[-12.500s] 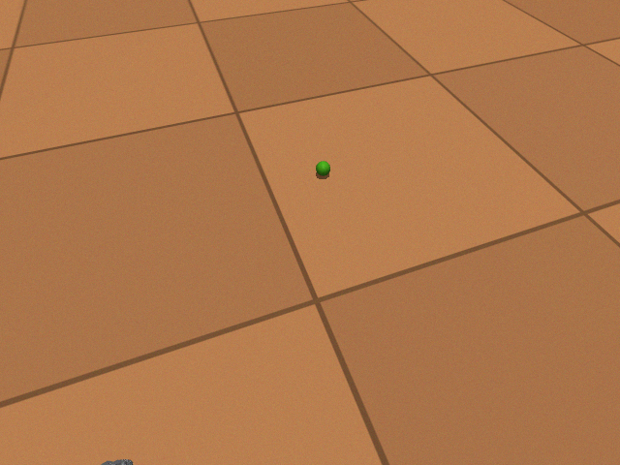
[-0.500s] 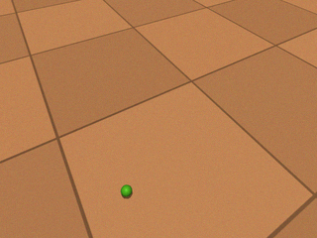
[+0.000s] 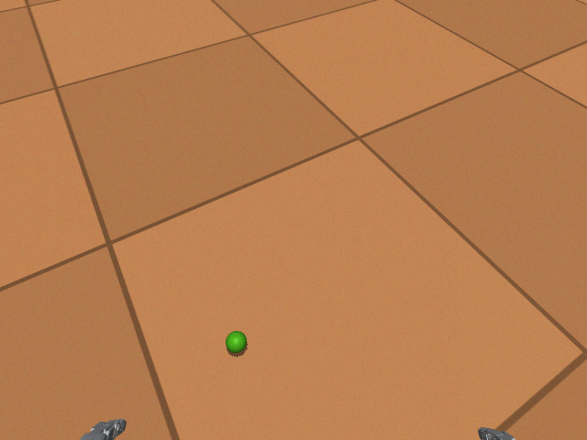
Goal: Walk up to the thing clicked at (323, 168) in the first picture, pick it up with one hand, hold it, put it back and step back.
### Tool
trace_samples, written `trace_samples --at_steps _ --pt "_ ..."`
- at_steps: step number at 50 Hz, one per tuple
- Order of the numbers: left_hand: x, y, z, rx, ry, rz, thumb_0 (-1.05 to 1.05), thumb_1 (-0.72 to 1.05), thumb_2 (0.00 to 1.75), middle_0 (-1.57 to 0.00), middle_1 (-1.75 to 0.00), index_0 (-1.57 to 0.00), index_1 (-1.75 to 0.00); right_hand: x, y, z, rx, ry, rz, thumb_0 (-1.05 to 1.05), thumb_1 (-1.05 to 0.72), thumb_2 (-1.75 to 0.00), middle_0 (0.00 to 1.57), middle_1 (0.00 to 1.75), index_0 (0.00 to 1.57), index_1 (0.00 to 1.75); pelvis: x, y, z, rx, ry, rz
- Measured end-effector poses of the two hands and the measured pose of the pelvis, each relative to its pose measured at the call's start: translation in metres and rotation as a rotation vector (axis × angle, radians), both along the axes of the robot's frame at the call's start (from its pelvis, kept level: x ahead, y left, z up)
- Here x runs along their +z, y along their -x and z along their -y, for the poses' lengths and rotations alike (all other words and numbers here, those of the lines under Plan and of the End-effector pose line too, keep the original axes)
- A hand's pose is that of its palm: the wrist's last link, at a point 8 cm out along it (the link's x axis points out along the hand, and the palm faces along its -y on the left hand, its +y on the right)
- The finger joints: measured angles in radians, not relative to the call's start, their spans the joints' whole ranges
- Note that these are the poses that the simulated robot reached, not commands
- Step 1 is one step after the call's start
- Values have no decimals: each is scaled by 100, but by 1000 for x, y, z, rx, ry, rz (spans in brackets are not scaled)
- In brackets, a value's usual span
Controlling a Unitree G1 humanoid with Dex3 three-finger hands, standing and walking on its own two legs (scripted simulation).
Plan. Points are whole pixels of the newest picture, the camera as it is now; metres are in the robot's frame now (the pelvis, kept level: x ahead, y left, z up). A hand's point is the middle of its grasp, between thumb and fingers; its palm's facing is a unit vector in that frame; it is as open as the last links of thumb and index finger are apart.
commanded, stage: rise first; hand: left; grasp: from above
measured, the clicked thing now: (236, 341) +0.47 +0.21 -0.75
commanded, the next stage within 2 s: none
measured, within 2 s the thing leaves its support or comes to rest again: neither
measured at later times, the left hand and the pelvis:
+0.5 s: hand out of the picture +0.13 +0.26 -0.21, palm faces -0.09 -0.91 -0.41, open 13.4 cm; pelvis -0.01 +0.01 -0.06, yaw -1 degrees
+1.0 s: hand out of the picture +0.13 +0.27 -0.27, palm faces -0.27 -0.81 -0.52, open 13.7 cm; pelvis -0.02 +0.01 -0.13, yaw -1 degrees
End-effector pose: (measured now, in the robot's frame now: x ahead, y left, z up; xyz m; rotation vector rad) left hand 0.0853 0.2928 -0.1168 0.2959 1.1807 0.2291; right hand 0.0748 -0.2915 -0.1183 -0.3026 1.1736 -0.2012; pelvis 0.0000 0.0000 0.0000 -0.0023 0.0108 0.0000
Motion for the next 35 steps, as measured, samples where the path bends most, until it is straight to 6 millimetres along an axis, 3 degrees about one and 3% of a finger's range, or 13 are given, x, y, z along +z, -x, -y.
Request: trace_samples --at_steps 6,10,17,21,35 --pt "-11 -52 1 -46 15 82 1 62 89 -20 -57 -20 -57 -9 -4 -19 -5 -35 69 0 -92 -90 20 30 20 30 -14 11 2 -5 2 -94" --pt "-13 -68 -1 -100 -9 94 1 36 89 -17 -76 -18 -74 -13 -2 -28 -32 -60 103 0 -92 -90 20 30 20 30 -22 10 2 -16 4 -122" --pt "-27 -55 -2 -121 -51 -2 0 -12 89 -15 -94 -16 -92 -21 -16 -37 -23 -78 186 0 -91 -90 21 30 20 30 -37 8 -4 -18 12 -167" --pt "-42 -46 -3 -117 -59 -8 0 -30 90 -15 -98 -16 -96 -28 -30 -39 7 -66 237 0 -90 -90 21 30 20 30 -51 10 -5 -17 14 -203" --pt "-60 -38 -6 -198 -106 16 0 -48 91 -15 -101 -16 -100 -43 -73 -52 78 -44 373 1 -91 -90 20 30 20 30 -83 10 -8 -9 33 -280"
